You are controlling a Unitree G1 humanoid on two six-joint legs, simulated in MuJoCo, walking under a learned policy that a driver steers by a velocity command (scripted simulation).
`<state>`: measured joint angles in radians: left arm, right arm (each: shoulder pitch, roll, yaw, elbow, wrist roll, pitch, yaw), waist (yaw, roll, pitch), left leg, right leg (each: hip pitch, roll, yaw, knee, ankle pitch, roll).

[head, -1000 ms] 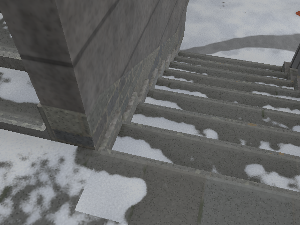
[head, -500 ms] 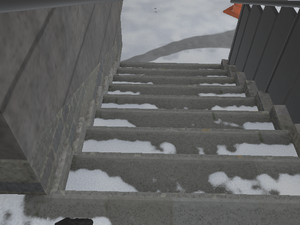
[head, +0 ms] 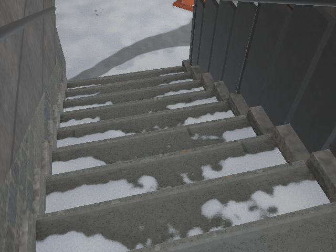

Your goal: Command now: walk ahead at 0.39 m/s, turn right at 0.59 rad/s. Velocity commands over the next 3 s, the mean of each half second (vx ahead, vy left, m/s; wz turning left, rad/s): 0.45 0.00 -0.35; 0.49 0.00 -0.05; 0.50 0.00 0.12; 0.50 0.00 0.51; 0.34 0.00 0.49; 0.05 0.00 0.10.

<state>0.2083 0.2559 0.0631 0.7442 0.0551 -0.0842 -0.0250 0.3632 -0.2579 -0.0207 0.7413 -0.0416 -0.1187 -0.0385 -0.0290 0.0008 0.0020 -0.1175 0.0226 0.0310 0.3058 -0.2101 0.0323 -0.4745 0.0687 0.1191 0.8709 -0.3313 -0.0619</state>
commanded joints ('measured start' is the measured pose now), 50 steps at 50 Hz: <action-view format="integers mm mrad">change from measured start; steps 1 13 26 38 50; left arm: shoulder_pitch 4 -200 142 314 110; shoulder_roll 44 -9 -56 78 47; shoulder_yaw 5 -30 -31 -18 25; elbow -39 -110 101 166 76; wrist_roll -4 -4 -15 -75 -30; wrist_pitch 1 31 -29 -4 84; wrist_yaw -4 -74 9 42 26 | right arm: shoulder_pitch -28 182 1 -276 15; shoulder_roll -31 -119 39 -45 -78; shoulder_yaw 9 2 13 -12 -56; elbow -69 166 98 -6 122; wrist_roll -20 -28 -47 18 32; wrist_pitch -23 1 28 76 19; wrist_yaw -21 62 67 58 63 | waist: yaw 14 -17 -6 52 66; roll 122 111 -62 -75 26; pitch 29 97 48 33 98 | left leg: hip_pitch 202 248 -423 -359 -106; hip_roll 249 283 111 8 217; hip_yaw -218 53 -94 33 -284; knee -239 -182 824 554 -60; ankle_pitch -9 620 -137 169 200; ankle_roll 147 175 70 1 239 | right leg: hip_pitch -282 -169 208 308 -156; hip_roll -84 -104 -287 -250 -120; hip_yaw -33 -134 152 -14 -48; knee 162 -220 -749 -524 251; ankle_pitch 147 232 134 661 43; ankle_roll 17 -20 -202 -120 12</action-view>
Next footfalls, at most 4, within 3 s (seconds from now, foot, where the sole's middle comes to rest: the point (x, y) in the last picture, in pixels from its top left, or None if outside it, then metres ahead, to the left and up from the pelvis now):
0.36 right None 0.29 -0.17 -0.79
0.82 left None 0.49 -0.02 -0.79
1.44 right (242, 206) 0.78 -0.37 -0.94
2.08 left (173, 172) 1.09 -0.05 -1.09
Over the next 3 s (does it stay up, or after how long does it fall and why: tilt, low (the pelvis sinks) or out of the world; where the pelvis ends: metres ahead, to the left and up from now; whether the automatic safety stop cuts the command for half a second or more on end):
stays up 1.27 -0.17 -0.48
